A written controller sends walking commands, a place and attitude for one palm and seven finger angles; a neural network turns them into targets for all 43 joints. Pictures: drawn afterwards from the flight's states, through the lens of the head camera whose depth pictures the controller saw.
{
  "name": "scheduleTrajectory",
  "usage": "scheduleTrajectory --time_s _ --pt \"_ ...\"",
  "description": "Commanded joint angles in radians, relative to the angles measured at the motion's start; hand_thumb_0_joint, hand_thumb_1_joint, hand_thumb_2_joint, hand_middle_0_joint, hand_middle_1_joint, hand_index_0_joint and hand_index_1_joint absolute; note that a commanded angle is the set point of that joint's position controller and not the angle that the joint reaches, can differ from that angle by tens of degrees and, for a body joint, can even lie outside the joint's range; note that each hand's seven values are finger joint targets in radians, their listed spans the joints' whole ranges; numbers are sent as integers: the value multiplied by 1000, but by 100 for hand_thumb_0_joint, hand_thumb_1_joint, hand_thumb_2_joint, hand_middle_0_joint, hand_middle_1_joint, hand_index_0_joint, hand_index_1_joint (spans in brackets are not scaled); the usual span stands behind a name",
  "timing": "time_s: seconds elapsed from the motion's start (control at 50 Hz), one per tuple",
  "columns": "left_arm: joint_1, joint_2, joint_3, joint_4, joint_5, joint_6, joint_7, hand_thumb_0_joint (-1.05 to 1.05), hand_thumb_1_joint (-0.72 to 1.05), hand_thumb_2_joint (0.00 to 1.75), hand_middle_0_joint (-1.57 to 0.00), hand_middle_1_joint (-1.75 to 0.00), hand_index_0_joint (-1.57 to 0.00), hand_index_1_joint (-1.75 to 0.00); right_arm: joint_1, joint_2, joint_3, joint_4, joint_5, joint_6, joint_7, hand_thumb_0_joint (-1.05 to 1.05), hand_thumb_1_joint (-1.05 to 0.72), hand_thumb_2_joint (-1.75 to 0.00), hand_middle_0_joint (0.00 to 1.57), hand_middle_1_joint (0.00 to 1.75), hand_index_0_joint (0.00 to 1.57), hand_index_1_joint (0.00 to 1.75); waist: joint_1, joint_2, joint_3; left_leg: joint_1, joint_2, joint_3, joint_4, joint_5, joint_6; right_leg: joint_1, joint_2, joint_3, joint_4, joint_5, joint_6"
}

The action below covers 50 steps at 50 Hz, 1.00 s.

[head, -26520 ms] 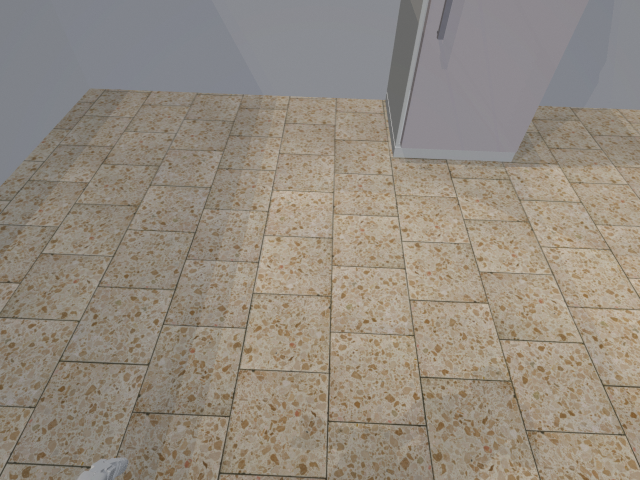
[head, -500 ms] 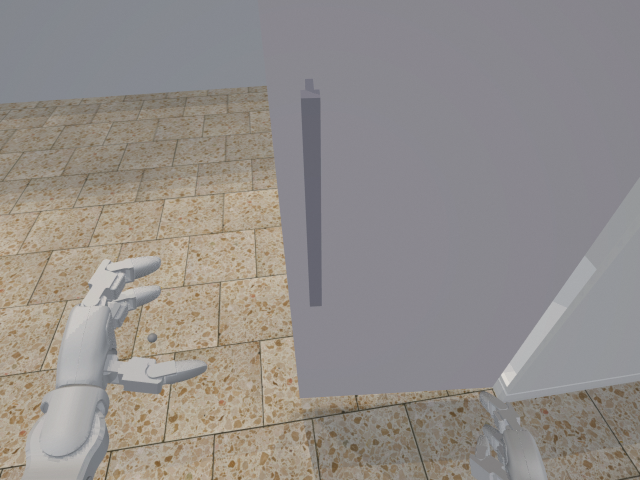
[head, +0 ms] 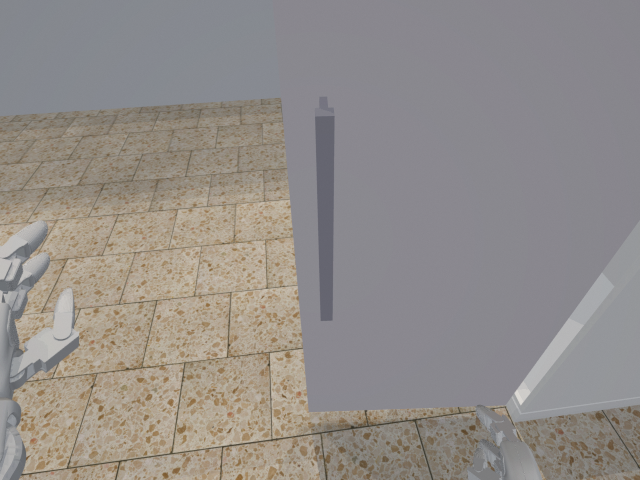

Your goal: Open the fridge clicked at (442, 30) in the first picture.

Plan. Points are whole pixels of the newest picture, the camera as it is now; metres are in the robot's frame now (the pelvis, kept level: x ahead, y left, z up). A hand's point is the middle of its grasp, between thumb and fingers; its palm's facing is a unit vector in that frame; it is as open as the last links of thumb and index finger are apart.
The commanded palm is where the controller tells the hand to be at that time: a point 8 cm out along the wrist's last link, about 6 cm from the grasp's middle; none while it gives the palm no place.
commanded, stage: draw the hand back to the body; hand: left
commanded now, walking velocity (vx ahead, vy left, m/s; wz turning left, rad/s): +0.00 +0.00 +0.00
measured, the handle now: (325, 228) +0.46 +0.07 +0.07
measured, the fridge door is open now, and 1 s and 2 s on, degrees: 84 84 84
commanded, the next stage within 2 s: step back with the hand held close in 0.30 s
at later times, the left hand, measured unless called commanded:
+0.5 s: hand (73, 337) +0.18 +0.27 +0.17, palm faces +0.48 -0.79 -0.37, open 7.4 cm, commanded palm +0.12 +0.30 +0.17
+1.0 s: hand (16, 399) +0.12 +0.29 +0.16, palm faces +0.45 -0.77 -0.46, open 7.4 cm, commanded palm +0.06 +0.32 +0.17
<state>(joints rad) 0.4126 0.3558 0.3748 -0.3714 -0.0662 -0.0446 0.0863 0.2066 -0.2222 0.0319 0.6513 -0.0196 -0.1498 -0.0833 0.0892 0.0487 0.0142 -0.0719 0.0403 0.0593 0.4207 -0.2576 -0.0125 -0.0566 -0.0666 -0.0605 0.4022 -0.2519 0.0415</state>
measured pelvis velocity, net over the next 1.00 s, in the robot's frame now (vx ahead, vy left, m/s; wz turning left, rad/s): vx -0.08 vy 0.02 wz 0.01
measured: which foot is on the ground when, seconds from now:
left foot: down 0.00-1.00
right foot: down 0.00-1.00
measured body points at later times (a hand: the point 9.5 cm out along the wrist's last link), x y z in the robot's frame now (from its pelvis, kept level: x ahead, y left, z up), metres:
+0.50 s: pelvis -0.02 -0.01 +0.00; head -0.04 -0.02 +0.45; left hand +0.15 +0.30 +0.19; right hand +0.17 -0.22 -0.08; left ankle -0.01 +0.12 -0.74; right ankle -0.02 -0.14 -0.74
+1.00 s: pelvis -0.08 +0.02 -0.01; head -0.06 +0.03 +0.43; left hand +0.09 +0.32 +0.18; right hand +0.10 -0.21 -0.08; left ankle -0.01 +0.12 -0.74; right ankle -0.02 -0.14 -0.74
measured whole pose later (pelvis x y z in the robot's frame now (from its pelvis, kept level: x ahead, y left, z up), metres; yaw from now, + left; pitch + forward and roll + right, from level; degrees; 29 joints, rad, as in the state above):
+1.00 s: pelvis -0.08 +0.02 -0.01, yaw +1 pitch -1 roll -1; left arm 0.49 0.40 0.44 -0.49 -0.01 -0.23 0.13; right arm 0.22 -0.21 0.01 0.56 -0.01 -0.12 -0.09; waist 0.02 -0.01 0.04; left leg -0.38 0.04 0.04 0.60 -0.21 0.02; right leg -0.33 -0.07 -0.06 0.53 -0.18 0.05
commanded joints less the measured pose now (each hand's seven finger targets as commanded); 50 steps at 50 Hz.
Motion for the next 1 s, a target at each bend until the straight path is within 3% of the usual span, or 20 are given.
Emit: scheduleTrajectory --time_s 0.0,0.06,0.16,0.18,0.24,0.3,0.38,0.4,0.42,0.44,0.5,0.56,0.64,0.72,0.86,0.94,0.98 --pt "-118 147 56 -188 3 -58 7 0 90 90 -20 -30 -20 -30 -132 -115 -44 -160 6 -55 -8 0 -90 -90 20 30 20 30 -13 2 -43 -13 -35 -14 -73 235 29 -26 63 -14 -51 207 -35" --pt "-117 186 90 -206 6 -65 14 0 90 90 -20 -30 -20 -30 -136 -117 -46 -156 1 -62 -12 0 -90 -90 20 30 20 30 -4 -11 -67 -5 -39 -16 -72 226 30 -16 66 -10 -56 206 -36" --pt "-109 201 108 -225 7 -73 22 0 90 90 -20 -30 -20 -30 -140 -109 -43 -154 0 -70 -16 0 -90 -90 20 30 20 30 2 39 -68 -5 -44 -14 -71 213 27 -8 65 -7 -64 199 -39" --pt "-117 177 88 -218 5 -75 20 0 90 90 -20 -30 -20 -30 -143 -101 -41 -154 4 -69 -17 0 -90 -90 20 30 20 30 -6 20 -46 -11 -40 -14 -75 202 27 -19 63 -9 -65 186 -38" --pt "-119 176 89 -211 5 -77 20 0 90 90 -20 -30 -20 -30 -141 -104 -44 -153 3 -70 -18 0 -90 -90 20 30 20 30 -8 32 -32 -12 -40 -10 -79 190 26 -27 65 -8 -71 176 -37" --pt "-114 164 81 -193 2 -78 16 0 90 90 -20 -30 -20 -30 -143 -103 -45 -151 4 -69 -19 0 -90 -90 20 30 20 30 -10 8 -16 -16 -37 -10 -84 167 27 -36 65 -7 -81 149 -35" --pt "-105 164 83 -186 1 -81 14 0 90 90 -20 -30 -20 -30 -146 -104 -47 -152 3 -70 -19 0 -90 -90 20 30 20 30 -7 9 -27 -14 -37 -8 -88 159 29 -28 63 -5 -83 139 -34" --pt "-167 154 54 -236 4 -88 13 0 90 90 -20 -30 -20 -30 -151 -104 -45 -155 2 -74 -18 0 -90 -90 20 30 20 30 -13 22 -42 -4 -42 -8 -87 158 31 -27 62 -3 -86 144 -32" --pt "-311 300 188 -325 18 -140 31 0 90 90 -20 -30 -20 -30 -160 -120 -38 -195 7 -49 -10 0 -90 -90 20 30 20 30 -48 -11 9 -113 -19 -12 -33 88 43 -114 16 54 -128 160 -33" --pt "-160 217 131 -201 13 -142 23 0 90 90 -20 -30 -20 -30 -153 -99 -37 -169 2 -32 -13 0 -90 -90 20 30 20 30 -54 -117 7 -118 -26 -17 3 87 45 -143 -11 47 -134 154 -38" --pt "-26 185 110 -209 20 -157 19 0 90 90 -20 -30 -20 -30 -141 -104 -49 -189 -1 -3 -11 0 -90 -90 20 30 20 30 -55 -75 -78 -109 -22 -15 38 167 41 -148 -37 50 -85 229 -46" --pt "38 205 138 -259 18 -170 25 0 90 90 -20 -30 -20 -30 -131 -117 -61 -211 2 11 -16 0 -90 -90 20 30 20 30 -55 11 -163 -96 0 -28 21 324 38 -107 -13 28 -8 315 -34" --pt "62 230 165 -295 15 -180 33 0 90 90 -20 -30 -20 -30 -122 -115 -68 -240 7 35 -22 0 -90 -90 20 30 20 30 -57 -26 -194 -128 16 -36 21 386 37 -81 3 25 44 381 -23" --pt "50 227 163 -304 18 -190 41 0 90 90 -20 -30 -20 -30 -118 -121 -70 -253 11 36 -25 0 -90 -90 20 30 20 30 -60 13 -152 -209 33 -61 -26 272 45 -86 25 25 65 277 -17" --pt "38 227 180 -312 45 -233 54 0 90 90 -20 -30 -20 -30 -100 -137 -76 -257 13 1 -20 0 -90 -90 20 30 20 30 -65 56 -93 -495 51 -110 -107 -237 80 2 43 51 116 97 -18" --pt "15 214 173 -322 56 -260 60 0 90 90 -20 -30 -20 -30 -72 -133 -77 -249 14 -26 -16 0 -90 -90 20 30 20 30 -69 25 -74 -540 44 -107 -66 -330 81 -47 32 73 103 3 -24" --pt "-4 219 176 -335 59 -273 61 0 90 90 -20 -30 -20 -30 -68 -132 -74 -244 10 -40 -16 0 -90 -90 20 30 20 30 -72 40 -71 -538 47 -122 -73 -347 77 -71 35 70 105 -42 -26"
